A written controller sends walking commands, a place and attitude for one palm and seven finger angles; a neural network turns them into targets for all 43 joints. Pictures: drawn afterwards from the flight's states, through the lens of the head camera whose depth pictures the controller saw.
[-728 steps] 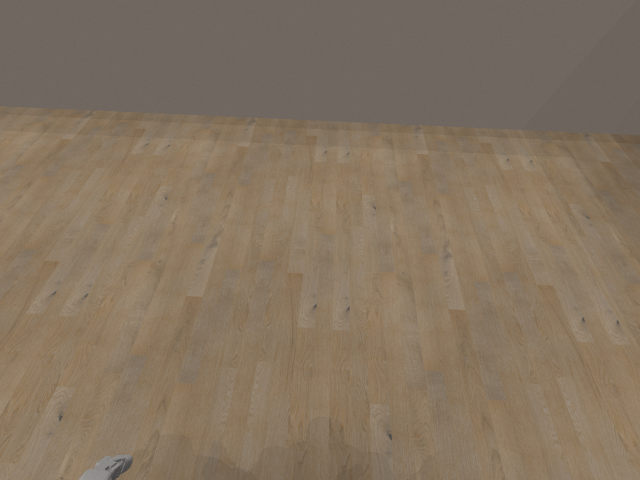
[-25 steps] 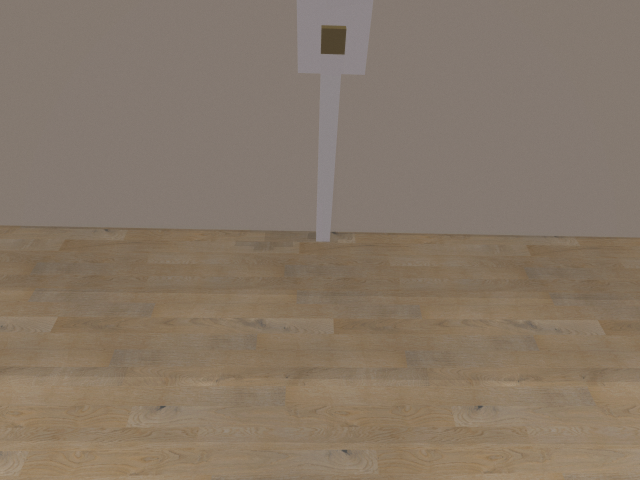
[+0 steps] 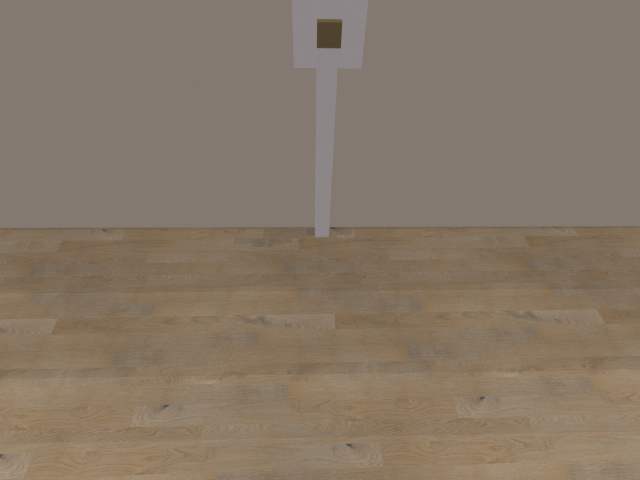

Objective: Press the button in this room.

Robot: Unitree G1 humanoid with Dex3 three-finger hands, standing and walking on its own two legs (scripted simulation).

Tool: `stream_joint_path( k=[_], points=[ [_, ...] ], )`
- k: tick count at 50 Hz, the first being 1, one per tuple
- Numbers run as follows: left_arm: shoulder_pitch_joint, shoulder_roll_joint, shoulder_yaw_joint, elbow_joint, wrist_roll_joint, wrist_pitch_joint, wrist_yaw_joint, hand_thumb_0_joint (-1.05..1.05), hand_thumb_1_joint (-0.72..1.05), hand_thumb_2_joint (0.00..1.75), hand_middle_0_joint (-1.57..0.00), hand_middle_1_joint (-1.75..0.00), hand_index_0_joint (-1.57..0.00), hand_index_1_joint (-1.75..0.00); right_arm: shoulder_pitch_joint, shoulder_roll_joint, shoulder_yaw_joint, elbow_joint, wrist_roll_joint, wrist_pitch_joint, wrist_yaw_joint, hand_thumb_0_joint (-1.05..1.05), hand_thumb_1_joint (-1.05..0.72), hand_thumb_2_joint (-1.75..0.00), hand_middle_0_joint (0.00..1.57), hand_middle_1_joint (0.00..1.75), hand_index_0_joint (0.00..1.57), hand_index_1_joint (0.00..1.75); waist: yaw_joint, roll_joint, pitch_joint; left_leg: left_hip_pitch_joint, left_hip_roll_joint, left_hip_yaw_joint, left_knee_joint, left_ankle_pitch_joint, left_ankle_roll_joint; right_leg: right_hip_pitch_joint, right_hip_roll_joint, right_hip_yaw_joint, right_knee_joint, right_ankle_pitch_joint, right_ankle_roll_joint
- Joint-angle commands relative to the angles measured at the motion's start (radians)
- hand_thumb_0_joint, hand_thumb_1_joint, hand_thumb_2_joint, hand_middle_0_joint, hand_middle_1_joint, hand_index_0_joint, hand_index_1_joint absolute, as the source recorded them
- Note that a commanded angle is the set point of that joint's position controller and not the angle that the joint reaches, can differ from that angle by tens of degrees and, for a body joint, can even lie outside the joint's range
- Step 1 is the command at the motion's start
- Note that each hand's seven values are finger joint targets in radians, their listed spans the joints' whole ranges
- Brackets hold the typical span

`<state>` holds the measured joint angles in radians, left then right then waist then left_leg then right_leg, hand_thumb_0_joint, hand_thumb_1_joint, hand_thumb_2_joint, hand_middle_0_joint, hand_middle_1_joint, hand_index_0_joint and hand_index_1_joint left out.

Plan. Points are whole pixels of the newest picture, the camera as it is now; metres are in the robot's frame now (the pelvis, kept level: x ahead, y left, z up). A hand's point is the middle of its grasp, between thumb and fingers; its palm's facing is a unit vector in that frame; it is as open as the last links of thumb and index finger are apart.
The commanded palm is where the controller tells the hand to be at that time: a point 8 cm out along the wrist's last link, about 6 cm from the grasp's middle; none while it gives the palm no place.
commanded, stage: look at it before walking up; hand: left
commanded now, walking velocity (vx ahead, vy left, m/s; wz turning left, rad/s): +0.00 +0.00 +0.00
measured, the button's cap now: (329, 33) +1.14 +0.05 +0.07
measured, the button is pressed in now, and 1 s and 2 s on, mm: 0 0 0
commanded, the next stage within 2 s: walk to a spot facing it in 0.18 s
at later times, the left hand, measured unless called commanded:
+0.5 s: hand out of the picture +0.01 +0.17 -0.18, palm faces -0.02 -0.98 -0.20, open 7.4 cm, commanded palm none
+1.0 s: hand (266, 442) +0.21 +0.10 -0.16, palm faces -0.22 -0.96 -0.20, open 7.4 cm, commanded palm none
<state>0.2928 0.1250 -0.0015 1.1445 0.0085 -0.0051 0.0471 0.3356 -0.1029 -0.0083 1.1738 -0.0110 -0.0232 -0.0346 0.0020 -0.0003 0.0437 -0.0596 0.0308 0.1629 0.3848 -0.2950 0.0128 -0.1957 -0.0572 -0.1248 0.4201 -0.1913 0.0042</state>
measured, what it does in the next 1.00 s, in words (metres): walks ahead, turning right: right foot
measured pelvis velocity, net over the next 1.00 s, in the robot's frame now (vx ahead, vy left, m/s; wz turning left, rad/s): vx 0.17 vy -0.08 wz -0.31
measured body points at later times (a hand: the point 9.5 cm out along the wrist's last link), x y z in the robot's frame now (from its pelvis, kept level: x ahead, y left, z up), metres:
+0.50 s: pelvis +0.02 +0.00 -0.01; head +0.03 -0.01 +0.44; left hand +0.01 +0.23 -0.16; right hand +0.00 -0.23 -0.17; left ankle -0.05 +0.10 -0.74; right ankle +0.01 -0.11 -0.72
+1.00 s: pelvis +0.17 -0.08 +0.00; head +0.20 -0.10 +0.45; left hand +0.22 +0.15 -0.15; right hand +0.24 -0.36 -0.13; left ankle +0.28 +0.06 -0.67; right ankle +0.11 -0.15 -0.74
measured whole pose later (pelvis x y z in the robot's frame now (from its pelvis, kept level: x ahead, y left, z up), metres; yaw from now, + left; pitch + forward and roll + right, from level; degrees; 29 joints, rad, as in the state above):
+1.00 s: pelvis +0.17 -0.08 +0.00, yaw -18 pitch +1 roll +0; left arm 0.34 0.15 0.04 1.03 0.02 -0.05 -0.01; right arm 0.06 -0.23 -0.07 0.92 -0.03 -0.01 0.02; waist 0.04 0.02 0.06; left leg -0.62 0.14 0.03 1.03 -0.19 -0.08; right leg -0.14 0.05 -0.01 0.39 -0.26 -0.06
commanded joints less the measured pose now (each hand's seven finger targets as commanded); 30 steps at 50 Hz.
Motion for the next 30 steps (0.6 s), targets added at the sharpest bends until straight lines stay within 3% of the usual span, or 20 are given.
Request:
stream_joint_path(
  k=[1, 8, 14, 17, 19, 20, 21, 22, 23, 25, 28, 30],
  points=[
    [0.068, 0.095, 0.014, -0.018, 0.002, -0.016, -0.001, 0.00, 0.90, 0.90, -0.20, -0.30, -0.20, -0.30, 0.074, -0.104, -0.020, -0.019, 0.004, -0.013, -0.005, 0.00, -0.90, -0.90, 0.20, 0.30, 0.20, 0.30, 0.001, -0.006, 0.043, -0.096, 0.118, -0.115, -0.097, 0.176, 0.011, 0.030, -0.082, 0.095, -0.050, 0.146, -0.017],
    [0.054, 0.116, 0.018, -0.022, 0.003, -0.018, -0.002, 0.00, 0.90, 0.90, -0.20, -0.30, -0.20, -0.30, 0.058, -0.126, -0.023, -0.027, 0.005, -0.015, -0.006, 0.00, -0.90, -0.90, 0.20, 0.30, 0.20, 0.30, 0.002, 0.022, 0.046, -0.094, 0.119, -0.116, -0.097, 0.202, 0.012, 0.035, -0.085, 0.093, -0.049, 0.157, -0.018],
    [0.033, 0.140, 0.021, -0.031, 0.004, -0.019, -0.005, 0.00, 0.90, 0.90, -0.20, -0.30, -0.20, -0.30, 0.034, -0.153, -0.028, -0.038, 0.004, -0.015, -0.005, 0.00, -0.90, -0.90, 0.20, 0.30, 0.20, 0.30, 0.000, 0.011, 0.058, -0.094, 0.120, -0.122, -0.104, 0.185, 0.013, 0.031, -0.085, 0.095, -0.055, 0.146, -0.020],
    [0.038, 0.095, 0.020, -0.024, 0.004, 0.000, -0.011, 0.00, 0.90, 0.90, -0.20, -0.30, -0.20, -0.30, 0.060, -0.120, -0.027, -0.034, -0.003, -0.003, -0.008, 0.00, -0.90, -0.90, 0.20, 0.30, 0.20, 0.30, -0.010, 0.033, 0.064, -0.065, 0.133, -0.103, -0.088, 0.040, 0.008, -0.035, -0.059, 0.104, -0.019, 0.041, -0.018],
    [0.006, 0.098, 0.031, -0.053, 0.013, 0.016, -0.026, 0.00, 0.90, 0.90, -0.20, -0.30, -0.20, -0.30, 0.057, -0.162, -0.043, -0.051, -0.007, 0.010, -0.009, 0.00, -0.90, -0.90, 0.20, 0.30, 0.20, 0.30, -0.019, 0.105, 0.115, -0.078, 0.200, -0.163, -0.155, -0.203, 0.039, -0.152, -0.008, 0.066, 0.089, -0.113, -0.011],
    [-0.013, 0.091, 0.038, -0.075, 0.019, 0.024, -0.035, 0.00, 0.90, 0.90, -0.20, -0.30, -0.20, -0.30, 0.050, -0.192, -0.057, -0.067, -0.009, 0.015, -0.009, 0.00, -0.90, -0.90, 0.20, 0.30, 0.20, 0.30, -0.025, 0.152, 0.140, -0.086, 0.261, -0.213, -0.201, -0.309, 0.072, -0.222, 0.016, 0.026, 0.206, -0.161, -0.005],
    [-0.042, 0.090, 0.046, -0.104, 0.025, 0.032, -0.042, 0.00, 0.90, 0.90, -0.20, -0.30, -0.20, -0.30, 0.048, -0.212, -0.067, -0.081, -0.011, 0.015, -0.009, 0.00, -0.90, -0.90, 0.20, 0.30, 0.20, 0.30, -0.036, 0.184, 0.163, -0.085, 0.320, -0.257, -0.240, -0.343, 0.112, -0.304, 0.016, 0.018, 0.360, -0.223, -0.002],
    [-0.075, 0.099, 0.056, -0.134, 0.027, 0.034, -0.048, 0.00, 0.90, 0.90, -0.20, -0.30, -0.20, -0.30, 0.056, -0.220, -0.071, -0.090, -0.011, 0.008, -0.009, 0.00, -0.90, -0.90, 0.20, 0.30, 0.20, 0.30, -0.045, 0.182, 0.166, -0.036, 0.368, -0.296, -0.257, -0.315, 0.151, -0.407, -0.013, 0.049, 0.471, -0.264, -0.004],
    [-0.107, 0.101, 0.065, -0.156, 0.028, 0.032, -0.055, 0.00, 0.90, 0.90, -0.20, -0.30, -0.20, -0.30, 0.069, -0.219, -0.073, -0.092, -0.014, 0.000, -0.009, 0.00, -0.90, -0.90, 0.20, 0.30, 0.20, 0.30, -0.050, 0.141, 0.180, -0.002, 0.388, -0.289, -0.257, -0.261, 0.168, -0.479, -0.036, 0.077, 0.520, -0.264, -0.003],
    [-0.144, 0.092, 0.072, -0.191, 0.027, 0.022, -0.067, 0.00, 0.90, 0.90, -0.20, -0.30, -0.20, -0.30, 0.062, -0.222, -0.079, -0.103, -0.019, -0.012, -0.005, 0.00, -0.90, -0.90, 0.20, 0.30, 0.20, 0.30, -0.046, 0.089, 0.166, 0.046, 0.396, -0.229, -0.226, -0.123, 0.169, -0.511, -0.073, 0.080, 0.513, -0.242, 0.004],
    [-0.124, 0.075, 0.076, -0.206, 0.019, 0.012, -0.079, 0.00, 0.90, 0.90, -0.20, -0.30, -0.20, -0.30, 0.017, -0.234, -0.087, -0.121, -0.025, -0.022, -0.003, 0.00, -0.90, -0.90, 0.20, 0.30, 0.20, 0.30, -0.021, 0.064, 0.099, 0.061, 0.375, -0.115, -0.148, 0.046, 0.140, -0.402, -0.073, 0.043, 0.391, -0.225, 0.007],
    [-0.066, 0.076, 0.080, -0.197, 0.019, 0.005, -0.085, 0.00, 0.90, 0.90, -0.20, -0.30, -0.20, -0.30, -0.017, -0.251, -0.092, -0.134, -0.025, -0.021, 0.004, 0.00, -0.90, -0.90, 0.20, 0.30, 0.20, 0.30, 0.007, 0.075, 0.059, 0.014, 0.334, -0.027, -0.055, 0.120, 0.102, -0.249, -0.031, -0.015, 0.285, -0.184, -0.004]
  ],
)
